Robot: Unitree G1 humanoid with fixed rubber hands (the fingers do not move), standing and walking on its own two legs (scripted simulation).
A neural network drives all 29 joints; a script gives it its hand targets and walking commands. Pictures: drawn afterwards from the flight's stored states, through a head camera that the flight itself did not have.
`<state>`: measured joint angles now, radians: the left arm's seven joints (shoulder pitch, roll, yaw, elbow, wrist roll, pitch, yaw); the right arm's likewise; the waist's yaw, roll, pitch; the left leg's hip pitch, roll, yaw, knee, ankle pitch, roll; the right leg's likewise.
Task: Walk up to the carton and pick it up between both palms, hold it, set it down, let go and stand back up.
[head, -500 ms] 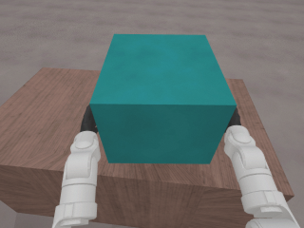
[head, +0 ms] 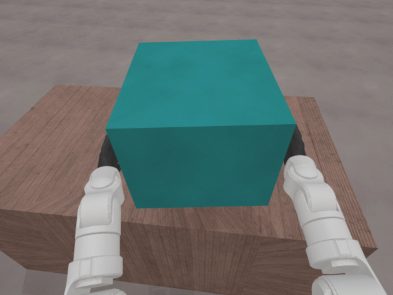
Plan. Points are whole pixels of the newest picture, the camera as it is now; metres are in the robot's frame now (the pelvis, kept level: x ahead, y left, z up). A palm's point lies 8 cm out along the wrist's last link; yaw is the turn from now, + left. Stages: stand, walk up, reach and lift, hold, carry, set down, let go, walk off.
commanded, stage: reach and lift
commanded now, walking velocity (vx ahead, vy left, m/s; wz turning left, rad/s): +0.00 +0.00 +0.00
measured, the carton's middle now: (199, 119) +0.47 -0.01 +0.15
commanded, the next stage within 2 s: hold in 0.12 s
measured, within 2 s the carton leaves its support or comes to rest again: neither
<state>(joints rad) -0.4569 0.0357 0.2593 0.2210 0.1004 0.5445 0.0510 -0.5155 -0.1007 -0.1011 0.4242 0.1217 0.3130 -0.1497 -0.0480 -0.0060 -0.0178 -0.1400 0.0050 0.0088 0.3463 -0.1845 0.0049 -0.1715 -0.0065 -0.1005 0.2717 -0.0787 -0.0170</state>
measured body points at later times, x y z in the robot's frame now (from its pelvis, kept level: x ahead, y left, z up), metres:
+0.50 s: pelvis +0.00 +0.00 +0.00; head -0.03 +0.02 +0.45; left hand +0.36 +0.19 +0.14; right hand +0.36 -0.18 +0.16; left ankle +0.00 +0.11 -0.75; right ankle +0.04 -0.11 -0.75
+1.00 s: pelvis -0.01 +0.00 +0.00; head -0.04 +0.01 +0.45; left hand +0.35 +0.19 +0.15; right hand +0.36 -0.18 +0.17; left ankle +0.00 +0.11 -0.75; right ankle +0.04 -0.11 -0.75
